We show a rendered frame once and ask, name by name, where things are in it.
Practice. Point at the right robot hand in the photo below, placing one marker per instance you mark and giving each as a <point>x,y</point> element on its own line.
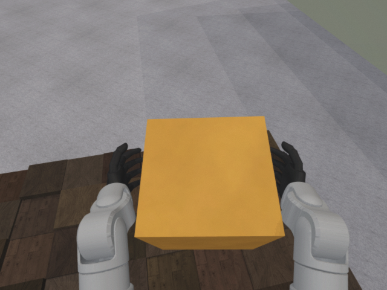
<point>292,168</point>

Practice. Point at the right robot forearm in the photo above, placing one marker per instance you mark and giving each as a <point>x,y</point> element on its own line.
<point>321,240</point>

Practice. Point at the left robot hand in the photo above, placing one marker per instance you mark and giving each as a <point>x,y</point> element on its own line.
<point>118,167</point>

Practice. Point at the left robot forearm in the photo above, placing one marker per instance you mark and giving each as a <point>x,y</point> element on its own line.
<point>102,241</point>

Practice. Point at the carton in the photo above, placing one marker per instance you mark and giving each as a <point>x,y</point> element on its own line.
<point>208,184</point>

